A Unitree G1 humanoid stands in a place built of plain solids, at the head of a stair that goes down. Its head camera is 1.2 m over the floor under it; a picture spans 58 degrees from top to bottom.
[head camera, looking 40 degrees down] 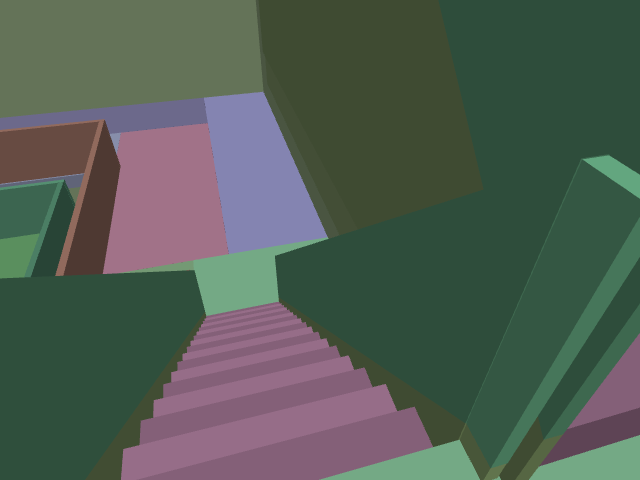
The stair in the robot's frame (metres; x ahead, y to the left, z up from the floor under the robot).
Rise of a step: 0.20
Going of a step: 0.22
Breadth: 1.03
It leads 15 degrees to the left of straight ahead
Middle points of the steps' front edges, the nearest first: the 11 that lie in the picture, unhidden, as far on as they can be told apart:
0.65 0.17 -0.20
0.86 0.23 -0.41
1.07 0.28 -0.61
1.28 0.34 -0.81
1.50 0.40 -1.02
1.71 0.45 -1.22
1.92 0.51 -1.42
2.14 0.57 -1.63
2.35 0.62 -1.83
2.56 0.68 -2.03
2.77 0.74 -2.24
